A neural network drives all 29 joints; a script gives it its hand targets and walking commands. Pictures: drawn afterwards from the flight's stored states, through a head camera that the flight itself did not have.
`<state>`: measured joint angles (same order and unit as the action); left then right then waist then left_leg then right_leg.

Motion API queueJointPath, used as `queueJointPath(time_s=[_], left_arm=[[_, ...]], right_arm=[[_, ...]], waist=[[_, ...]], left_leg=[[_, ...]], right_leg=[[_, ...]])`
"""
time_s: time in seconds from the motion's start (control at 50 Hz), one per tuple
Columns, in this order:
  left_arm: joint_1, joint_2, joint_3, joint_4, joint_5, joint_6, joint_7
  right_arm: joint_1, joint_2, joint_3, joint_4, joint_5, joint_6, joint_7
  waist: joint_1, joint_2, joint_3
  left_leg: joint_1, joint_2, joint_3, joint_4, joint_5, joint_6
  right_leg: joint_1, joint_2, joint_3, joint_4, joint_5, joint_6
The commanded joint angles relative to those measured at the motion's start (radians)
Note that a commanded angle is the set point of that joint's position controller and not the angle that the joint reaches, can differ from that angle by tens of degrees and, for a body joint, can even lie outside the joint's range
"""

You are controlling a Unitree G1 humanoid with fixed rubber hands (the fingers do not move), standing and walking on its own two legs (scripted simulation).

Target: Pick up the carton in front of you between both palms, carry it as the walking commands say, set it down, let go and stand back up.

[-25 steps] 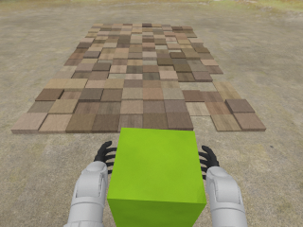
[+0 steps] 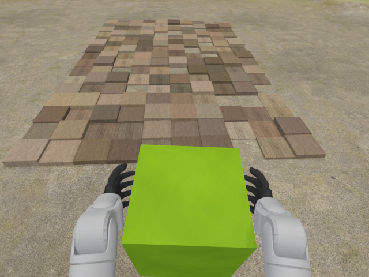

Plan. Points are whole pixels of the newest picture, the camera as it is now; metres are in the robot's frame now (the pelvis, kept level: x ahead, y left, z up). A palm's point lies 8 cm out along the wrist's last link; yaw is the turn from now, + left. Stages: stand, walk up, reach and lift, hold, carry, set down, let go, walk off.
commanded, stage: carry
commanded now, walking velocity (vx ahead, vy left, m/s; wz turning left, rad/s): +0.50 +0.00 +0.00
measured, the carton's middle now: (186, 215) +0.29 +0.01 +0.01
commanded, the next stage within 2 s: none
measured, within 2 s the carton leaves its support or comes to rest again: neither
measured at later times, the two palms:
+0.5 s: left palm (120, 126) +0.52 +0.20 +0.08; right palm (225, 129) +0.52 -0.10 +0.08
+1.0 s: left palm (144, 67) +0.85 +0.19 +0.11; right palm (221, 69) +0.87 -0.11 +0.10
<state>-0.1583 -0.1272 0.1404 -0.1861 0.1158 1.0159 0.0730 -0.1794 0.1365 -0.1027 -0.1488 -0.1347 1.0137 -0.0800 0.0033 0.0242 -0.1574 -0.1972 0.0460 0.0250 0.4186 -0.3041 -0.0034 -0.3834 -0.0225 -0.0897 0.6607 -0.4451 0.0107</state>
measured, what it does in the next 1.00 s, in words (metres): walks ahead: right foot, then left foot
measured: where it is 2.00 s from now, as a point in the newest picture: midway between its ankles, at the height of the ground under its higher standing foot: (178, 153)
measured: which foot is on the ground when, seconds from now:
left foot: down 0.00-0.08, up 0.10-0.40, down 0.42-0.92, up 0.94-1.00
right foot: up 0.00-0.06, down 0.08-0.44, up 0.46-0.90, down 0.92-1.00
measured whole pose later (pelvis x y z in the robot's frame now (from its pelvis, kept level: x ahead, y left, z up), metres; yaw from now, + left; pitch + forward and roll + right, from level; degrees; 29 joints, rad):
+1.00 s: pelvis +0.60 +0.02 -0.02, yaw +3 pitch +3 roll -1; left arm -0.17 -0.13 0.09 -0.56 0.04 1.27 0.14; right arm -0.16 0.13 -0.11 -0.59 -0.05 1.29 -0.14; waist 0.03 0.04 -0.06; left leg -0.18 0.07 0.08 1.00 -0.47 0.00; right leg -0.47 -0.03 -0.26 0.58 -0.18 -0.10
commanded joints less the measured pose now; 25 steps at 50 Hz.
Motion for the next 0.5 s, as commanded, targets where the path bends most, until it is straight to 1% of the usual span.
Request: queueJointPath(time_s=[0.0,0.02,0.04,0.06,0.08,0.1,0.12,0.14,0.16,0.18,0.2,0.24,0.28,0.32,0.34,0.36,0.38,0.4,0.42,0.44,0.46,0.48], left_arm=[[-0.47,-0.876,-0.764,-0.15,-0.35,0.05,-0.16],[-0.404,-0.874,-0.765,-0.173,-0.35,0.069,-0.151],[-0.375,-0.885,-0.759,-0.199,-0.351,0.087,-0.145],[-0.326,-0.884,-0.746,-0.217,-0.346,0.105,-0.138],[-0.282,-0.864,-0.731,-0.238,-0.334,0.12,-0.131],[-0.272,-0.861,-0.718,-0.245,-0.321,0.13,-0.122],[-0.271,-0.875,-0.709,-0.28,-0.32,0.142,-0.116],[-0.269,-0.887,-0.711,-0.313,-0.327,0.154,-0.114],[-0.308,-0.887,-0.72,-0.35,-0.342,0.162,-0.111],[-0.337,-0.885,-0.735,-0.373,-0.358,0.169,-0.11],[-0.35,-0.878,-0.747,-0.388,-0.374,0.175,-0.11],[-0.338,-0.854,-0.761,-0.399,-0.4,0.186,-0.111],[-0.318,-0.822,-0.763,-0.395,-0.412,0.197,-0.111],[-0.313,-0.797,-0.757,-0.391,-0.42,0.208,-0.11],[-0.316,-0.786,-0.754,-0.392,-0.421,0.213,-0.11],[-0.321,-0.777,-0.752,-0.393,-0.421,0.219,-0.109],[-0.324,-0.767,-0.75,-0.397,-0.422,0.225,-0.109],[-0.321,-0.753,-0.746,-0.396,-0.421,0.231,-0.107],[-0.332,-0.733,-0.738,-0.398,-0.418,0.239,-0.106],[-0.347,-0.732,-0.745,-0.421,-0.419,0.25,-0.106],[-0.347,-0.75,-0.758,-0.408,-0.424,0.253,-0.111],[-0.356,-0.782,-0.763,-0.403,-0.424,0.248,-0.119]], right_arm=[[-0.436,0.842,0.676,-0.212,0.328,0.046,0.152],[-0.388,0.853,0.694,-0.237,0.347,0.067,0.149],[-0.35,0.855,0.704,-0.265,0.357,0.085,0.147],[-0.328,0.845,0.71,-0.289,0.366,0.104,0.145],[-0.324,0.838,0.717,-0.328,0.382,0.127,0.144],[-0.364,0.829,0.734,-0.381,0.404,0.148,0.146],[-0.382,0.845,0.75,-0.405,0.429,0.163,0.151],[-0.374,0.857,0.752,-0.413,0.445,0.171,0.155],[-0.38,0.86,0.752,-0.416,0.451,0.175,0.155],[-0.373,0.861,0.746,-0.415,0.45,0.179,0.152],[-0.36,0.86,0.74,-0.415,0.445,0.182,0.146],[-0.314,0.847,0.722,-0.411,0.423,0.188,0.127],[-0.275,0.823,0.701,-0.405,0.396,0.194,0.107],[-0.26,0.799,0.682,-0.405,0.379,0.204,0.094],[-0.26,0.789,0.676,-0.408,0.376,0.208,0.09],[-0.26,0.781,0.669,-0.408,0.374,0.212,0.088],[-0.253,0.771,0.661,-0.404,0.373,0.217,0.086],[-0.247,0.76,0.652,-0.396,0.371,0.223,0.086],[-0.24,0.742,0.643,-0.386,0.367,0.227,0.085],[-0.245,0.733,0.639,-0.372,0.361,0.227,0.086],[-0.248,0.763,0.648,-0.384,0.373,0.228,0.091],[-0.267,0.805,0.663,-0.395,0.382,0.224,0.099]], waist=[[-0.027,0.152,-0.161],[-0.017,0.143,-0.18],[-0.015,0.104,-0.204],[-0.001,0.037,-0.237],[0.019,-0.189,-0.253],[0.025,-0.305,-0.182],[0.025,-0.226,-0.133],[0.024,-0.147,-0.117],[0.021,-0.092,-0.12],[0.021,-0.093,-0.112],[0.019,-0.107,-0.108],[0.016,-0.134,-0.101],[0.017,-0.163,-0.074],[0.016,-0.187,-0.048],[0.014,-0.188,-0.043],[0.005,-0.174,-0.049],[-0.004,-0.145,-0.078],[-0.015,-0.107,-0.131],[-0.039,0.026,-0.178],[-0.042,0.271,-0.217],[-0.033,0.233,-0.202],[-0.032,0.163,-0.201]], left_leg=[[0.252,0.186,-0.166,-0.111,0.237,0.119],[0.176,0.155,-0.096,-0.067,0.193,0.099],[0.037,0.129,-0.037,0.003,0.139,0.076],[-0.149,0.104,0.016,0.122,0.089,0.046],[-0.387,0.027,0.116,0.379,-0.089,0.004],[-0.602,-0.022,0.095,0.498,-0.228,0.01],[-0.647,0.039,0.026,0.581,-0.26,0.027],[-0.65,0.062,0.016,0.614,-0.245,0.03],[-0.64,0.077,0.017,0.582,-0.194,0.028],[-0.615,0.081,0.031,0.514,-0.139,0.019],[-0.576,0.063,0.061,0.46,-0.072,0.01],[-0.492,0.04,0.1,0.343,0.004,-0.003],[-0.412,0.019,0.143,0.231,0.064,-0.002],[-0.308,-0.001,0.178,0.142,0.152,0.004],[-0.241,-0.008,0.199,0.114,0.189,0.01],[-0.141,-0.025,0.226,0.08,0.217,0.016],[-0.015,-0.056,0.265,0.071,0.182,0.021],[0.16,-0.05,0.261,0.069,0.118,0.028],[0.308,0.117,-0.002,-0.032,-0.055,0.061],[0.442,0.376,-0.499,-0.193,-0.178,0.203],[0.424,0.418,-0.569,-0.228,-0.07,0.245],[0.376,0.391,-0.482,-0.205,0.065,0.238]], right_leg=[[-0.094,0.047,-0.098,-0.162,0.104,0.003],[0.055,0.057,-0.127,-0.265,0.185,0.004],[0.269,0.041,-0.115,-0.321,0.239,-0.003],[0.508,-0.045,-0.018,-0.341,0.224,-0.027],[0.666,-0.282,0.324,-0.432,0.032,-0.105],[0.693,-0.43,0.579,-0.457,0.097,-0.227],[0.646,-0.452,0.576,-0.443,0.188,-0.264],[0.604,-0.42,0.5,-0.438,0.271,-0.251],[0.582,-0.387,0.416,-0.455,0.266,-0.219],[0.552,-0.356,0.337,-0.48,0.256,-0.189],[0.523,-0.318,0.264,-0.489,0.293,-0.169],[0.476,-0.269,0.152,-0.481,0.351,-0.146],[0.42,-0.248,0.076,-0.473,0.396,-0.134],[0.358,-0.235,0.026,-0.46,0.425,-0.112],[0.327,-0.23,0.007,-0.438,0.424,-0.1],[0.287,-0.218,-0.028,-0.377,0.46,-0.082],[0.244,-0.187,-0.076,-0.267,0.52,-0.063],[0.168,-0.151,-0.125,-0.109,0.538,-0.041],[0.018,-0.094,-0.143,0.134,0.362,0.0],[-0.229,0.025,-0.114,0.433,0.046,0.032],[-0.326,-0.014,0.018,0.578,-0.052,0.004],[-0.336,-0.065,0.054,0.617,-0.025,-0.022]])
